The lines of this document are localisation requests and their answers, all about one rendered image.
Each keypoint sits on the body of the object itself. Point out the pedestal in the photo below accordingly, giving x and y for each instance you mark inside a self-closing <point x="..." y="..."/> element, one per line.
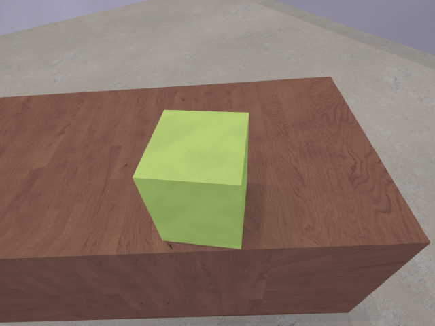
<point x="324" y="223"/>

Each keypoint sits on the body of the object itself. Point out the carton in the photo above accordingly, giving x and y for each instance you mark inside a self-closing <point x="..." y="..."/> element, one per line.
<point x="192" y="177"/>

